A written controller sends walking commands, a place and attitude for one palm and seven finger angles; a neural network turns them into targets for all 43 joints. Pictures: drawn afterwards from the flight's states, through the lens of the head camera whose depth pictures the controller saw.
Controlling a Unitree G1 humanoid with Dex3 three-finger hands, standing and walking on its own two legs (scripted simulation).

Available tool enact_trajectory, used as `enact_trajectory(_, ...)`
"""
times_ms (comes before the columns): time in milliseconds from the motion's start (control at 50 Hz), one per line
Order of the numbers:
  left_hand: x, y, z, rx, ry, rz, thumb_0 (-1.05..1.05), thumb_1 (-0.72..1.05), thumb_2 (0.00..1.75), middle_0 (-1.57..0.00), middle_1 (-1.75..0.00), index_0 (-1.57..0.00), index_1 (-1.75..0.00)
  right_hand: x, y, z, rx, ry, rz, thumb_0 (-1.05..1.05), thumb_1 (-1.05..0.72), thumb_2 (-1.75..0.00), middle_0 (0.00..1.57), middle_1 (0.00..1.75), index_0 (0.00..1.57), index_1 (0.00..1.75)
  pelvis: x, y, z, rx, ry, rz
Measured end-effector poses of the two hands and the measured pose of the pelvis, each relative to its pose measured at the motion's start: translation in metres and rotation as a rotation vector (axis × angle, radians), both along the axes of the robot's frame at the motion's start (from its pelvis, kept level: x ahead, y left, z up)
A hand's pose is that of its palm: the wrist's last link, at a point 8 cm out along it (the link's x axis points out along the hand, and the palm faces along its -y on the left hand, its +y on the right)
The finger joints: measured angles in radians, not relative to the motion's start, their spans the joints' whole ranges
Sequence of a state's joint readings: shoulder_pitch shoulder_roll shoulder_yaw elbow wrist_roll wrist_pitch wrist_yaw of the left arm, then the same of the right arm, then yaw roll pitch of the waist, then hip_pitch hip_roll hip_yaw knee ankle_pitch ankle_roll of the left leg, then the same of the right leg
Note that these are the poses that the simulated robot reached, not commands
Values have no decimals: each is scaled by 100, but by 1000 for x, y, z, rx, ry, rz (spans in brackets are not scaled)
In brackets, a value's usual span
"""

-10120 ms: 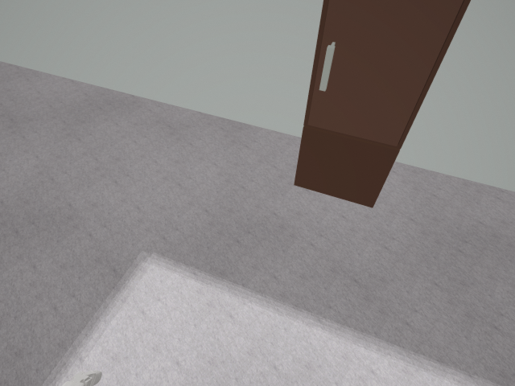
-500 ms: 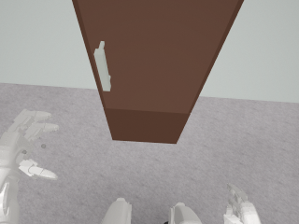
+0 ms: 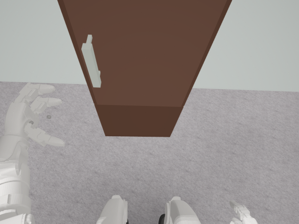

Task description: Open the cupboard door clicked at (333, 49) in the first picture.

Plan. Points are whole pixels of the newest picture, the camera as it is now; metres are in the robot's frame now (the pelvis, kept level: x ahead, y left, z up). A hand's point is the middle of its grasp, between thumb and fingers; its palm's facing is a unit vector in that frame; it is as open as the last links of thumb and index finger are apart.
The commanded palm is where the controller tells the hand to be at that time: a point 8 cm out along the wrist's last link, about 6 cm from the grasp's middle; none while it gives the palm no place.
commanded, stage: move the hooked fingers beside the handle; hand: left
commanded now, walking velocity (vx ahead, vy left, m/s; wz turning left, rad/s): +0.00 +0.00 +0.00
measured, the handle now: (93, 62) +0.57 +0.19 +0.04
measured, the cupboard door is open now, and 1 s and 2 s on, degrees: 0 0 0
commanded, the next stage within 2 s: slide the fingers in behind the handle in 1.82 s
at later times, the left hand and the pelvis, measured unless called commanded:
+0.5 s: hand (60, 93) +0.44 +0.25 +0.04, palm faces +0.03 -1.00 -0.02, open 14.0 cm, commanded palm +0.43 +0.30 +0.04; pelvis +0.00 +0.00 -0.01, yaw -1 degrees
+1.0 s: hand (65, 73) +0.51 +0.26 +0.04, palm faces +0.04 -1.00 -0.01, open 14.0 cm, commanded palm +0.51 +0.29 +0.03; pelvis -0.01 +0.00 -0.03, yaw -2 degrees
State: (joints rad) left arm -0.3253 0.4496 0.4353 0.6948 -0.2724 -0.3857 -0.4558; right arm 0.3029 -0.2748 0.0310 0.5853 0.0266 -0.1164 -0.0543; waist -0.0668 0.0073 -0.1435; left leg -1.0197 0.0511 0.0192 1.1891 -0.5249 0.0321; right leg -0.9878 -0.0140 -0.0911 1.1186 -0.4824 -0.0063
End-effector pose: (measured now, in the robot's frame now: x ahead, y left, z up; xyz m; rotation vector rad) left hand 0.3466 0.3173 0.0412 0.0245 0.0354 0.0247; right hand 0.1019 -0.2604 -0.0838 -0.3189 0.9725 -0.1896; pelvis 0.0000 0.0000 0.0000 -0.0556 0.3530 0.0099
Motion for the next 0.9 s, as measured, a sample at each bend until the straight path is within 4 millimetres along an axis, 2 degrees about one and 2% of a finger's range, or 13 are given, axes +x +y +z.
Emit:
enact_trajectory(200,32,-10,1,0,-17,-9,-1,-50,30,-30,-120,-30,-120,-20,-1,-7,-1,87,-42,1,-90,-90,20,30,21,30,1,2,-1,0,17,-8)
enact_trajectory(500,75,-9,-3,-8,-11,9,-1,-50,30,-30,-120,-30,-120,-43,-8,-17,-15,200,-78,1,-90,-90,20,30,21,30,-1,-1,-9,-4,50,-13)
enact_trajectory(900,127,-9,-3,-15,-8,14,-1,-50,30,-30,-120,-30,-120,-89,-9,-24,-38,342,-135,0,-90,-90,20,30,21,30,-7,0,-21,-23,105,-18)
